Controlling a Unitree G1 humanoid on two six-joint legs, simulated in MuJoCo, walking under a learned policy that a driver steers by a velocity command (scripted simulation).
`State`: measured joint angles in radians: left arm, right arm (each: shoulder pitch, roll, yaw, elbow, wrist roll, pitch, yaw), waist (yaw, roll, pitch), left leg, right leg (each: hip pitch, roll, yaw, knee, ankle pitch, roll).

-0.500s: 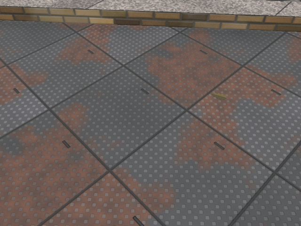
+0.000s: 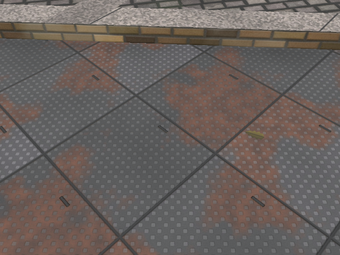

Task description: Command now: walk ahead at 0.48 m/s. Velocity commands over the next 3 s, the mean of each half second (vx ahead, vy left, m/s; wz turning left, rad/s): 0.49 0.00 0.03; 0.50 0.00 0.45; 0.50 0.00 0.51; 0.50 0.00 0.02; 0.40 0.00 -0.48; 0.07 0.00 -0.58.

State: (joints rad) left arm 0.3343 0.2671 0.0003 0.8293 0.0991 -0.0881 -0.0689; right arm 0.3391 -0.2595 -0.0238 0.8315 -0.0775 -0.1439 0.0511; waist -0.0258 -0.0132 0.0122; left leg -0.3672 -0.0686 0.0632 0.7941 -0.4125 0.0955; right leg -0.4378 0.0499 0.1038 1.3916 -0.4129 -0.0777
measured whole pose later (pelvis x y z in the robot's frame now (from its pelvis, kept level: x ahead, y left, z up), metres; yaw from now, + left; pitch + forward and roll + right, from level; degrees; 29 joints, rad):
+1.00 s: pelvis +0.57 +0.09 -0.10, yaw +18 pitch +3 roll -1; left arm 0.15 0.28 0.07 0.82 0.01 -0.11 0.01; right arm 0.27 -0.25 -0.07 0.76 0.01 -0.05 0.01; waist -0.02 -0.02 0.02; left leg -0.28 -0.11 -0.06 0.39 -0.16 0.11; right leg -0.60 -0.08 0.05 1.05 -0.29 0.03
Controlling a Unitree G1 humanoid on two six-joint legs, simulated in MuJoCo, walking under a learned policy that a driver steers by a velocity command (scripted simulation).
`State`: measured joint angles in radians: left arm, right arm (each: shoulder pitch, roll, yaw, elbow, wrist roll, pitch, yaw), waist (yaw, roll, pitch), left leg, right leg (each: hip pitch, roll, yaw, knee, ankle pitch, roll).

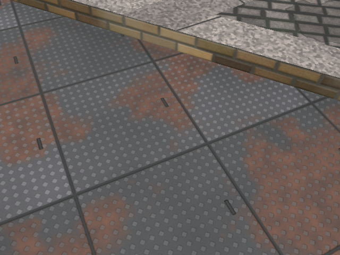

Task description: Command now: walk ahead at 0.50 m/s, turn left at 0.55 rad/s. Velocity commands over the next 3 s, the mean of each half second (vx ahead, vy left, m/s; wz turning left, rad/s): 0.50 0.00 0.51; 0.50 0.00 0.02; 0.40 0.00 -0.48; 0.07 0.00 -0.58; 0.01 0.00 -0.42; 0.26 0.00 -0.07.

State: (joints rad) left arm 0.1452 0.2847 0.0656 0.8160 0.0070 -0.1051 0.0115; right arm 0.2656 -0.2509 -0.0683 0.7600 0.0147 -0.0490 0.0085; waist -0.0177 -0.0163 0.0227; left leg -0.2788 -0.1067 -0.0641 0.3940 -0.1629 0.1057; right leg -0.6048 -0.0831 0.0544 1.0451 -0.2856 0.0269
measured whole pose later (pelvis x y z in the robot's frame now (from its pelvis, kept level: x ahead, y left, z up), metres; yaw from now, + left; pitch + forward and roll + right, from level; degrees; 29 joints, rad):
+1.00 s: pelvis +0.51 +0.13 +0.00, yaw +13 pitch +1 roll +1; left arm 0.22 0.31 0.07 0.85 -0.03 -0.05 0.00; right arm 0.26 -0.25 -0.06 0.81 -0.02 -0.09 0.02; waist -0.02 -0.05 0.02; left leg -0.17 -0.04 0.10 0.32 -0.17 0.06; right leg -0.61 -0.09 0.06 1.07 -0.23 -0.01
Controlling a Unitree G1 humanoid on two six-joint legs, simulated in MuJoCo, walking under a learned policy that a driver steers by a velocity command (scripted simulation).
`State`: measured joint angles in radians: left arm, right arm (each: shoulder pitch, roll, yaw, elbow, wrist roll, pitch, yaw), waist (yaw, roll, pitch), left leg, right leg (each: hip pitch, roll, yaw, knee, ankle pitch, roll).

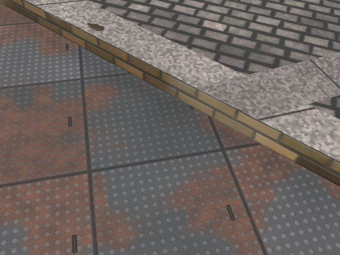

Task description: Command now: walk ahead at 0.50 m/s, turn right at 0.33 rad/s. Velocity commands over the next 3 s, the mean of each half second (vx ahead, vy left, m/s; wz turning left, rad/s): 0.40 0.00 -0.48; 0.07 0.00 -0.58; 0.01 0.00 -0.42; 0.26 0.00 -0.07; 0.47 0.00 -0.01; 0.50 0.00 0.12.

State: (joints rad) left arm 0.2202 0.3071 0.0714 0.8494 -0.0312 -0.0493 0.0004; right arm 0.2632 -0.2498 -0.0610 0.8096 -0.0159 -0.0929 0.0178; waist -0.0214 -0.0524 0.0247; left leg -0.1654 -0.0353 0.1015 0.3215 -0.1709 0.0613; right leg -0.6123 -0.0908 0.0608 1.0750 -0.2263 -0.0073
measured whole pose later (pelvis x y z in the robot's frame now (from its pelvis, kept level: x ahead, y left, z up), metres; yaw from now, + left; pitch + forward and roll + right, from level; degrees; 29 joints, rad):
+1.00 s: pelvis +0.35 -0.04 -0.01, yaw -36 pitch +2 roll -1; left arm 0.17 0.35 0.10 0.66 -0.02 0.07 0.03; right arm 0.14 -0.26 -0.05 0.71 -0.02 0.00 -0.04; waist -0.01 -0.04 0.05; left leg -0.31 0.03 0.03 0.45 -0.18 0.01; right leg -0.53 0.03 0.06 1.11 -0.43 0.09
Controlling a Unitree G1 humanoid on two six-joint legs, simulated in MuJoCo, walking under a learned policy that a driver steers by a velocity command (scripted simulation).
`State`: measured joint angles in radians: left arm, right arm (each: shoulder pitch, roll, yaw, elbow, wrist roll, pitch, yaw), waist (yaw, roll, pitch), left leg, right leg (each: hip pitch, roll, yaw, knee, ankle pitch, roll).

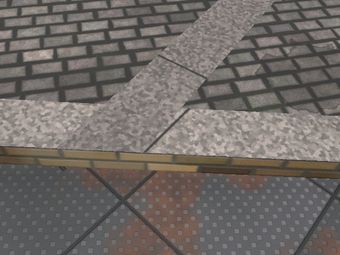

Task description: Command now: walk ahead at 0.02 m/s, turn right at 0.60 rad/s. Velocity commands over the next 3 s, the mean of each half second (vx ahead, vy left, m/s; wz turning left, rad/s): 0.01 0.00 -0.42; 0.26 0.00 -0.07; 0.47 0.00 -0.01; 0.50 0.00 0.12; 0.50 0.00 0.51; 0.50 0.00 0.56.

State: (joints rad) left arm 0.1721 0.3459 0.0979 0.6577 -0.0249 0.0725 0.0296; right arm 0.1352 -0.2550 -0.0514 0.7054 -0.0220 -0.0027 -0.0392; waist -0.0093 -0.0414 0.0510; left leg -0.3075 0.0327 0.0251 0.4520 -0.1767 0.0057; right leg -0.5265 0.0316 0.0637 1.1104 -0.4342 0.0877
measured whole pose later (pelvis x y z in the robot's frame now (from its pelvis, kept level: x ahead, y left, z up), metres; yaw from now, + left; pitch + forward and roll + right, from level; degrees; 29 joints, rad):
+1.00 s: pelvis +0.10 -0.08 +0.00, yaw -12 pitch +0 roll +0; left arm 0.37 0.26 0.05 0.84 0.03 -0.05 -0.01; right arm 0.27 -0.28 -0.07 0.85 -0.03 -0.01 0.04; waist 0.02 0.03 0.01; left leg -0.38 0.02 0.01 0.95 -0.35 0.07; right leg -0.10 0.05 -0.02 0.35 -0.26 -0.07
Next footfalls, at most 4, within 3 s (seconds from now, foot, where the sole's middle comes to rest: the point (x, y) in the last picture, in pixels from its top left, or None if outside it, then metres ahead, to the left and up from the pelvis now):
0.20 right None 0.03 -0.14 -0.78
0.62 left None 0.06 0.09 -0.78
1.28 left None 0.42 -0.02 -0.78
1.82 right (219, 204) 0.65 -0.22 -0.78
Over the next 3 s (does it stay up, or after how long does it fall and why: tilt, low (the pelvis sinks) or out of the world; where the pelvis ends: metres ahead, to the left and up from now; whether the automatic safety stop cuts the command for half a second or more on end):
stays up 1.24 -0.08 0.14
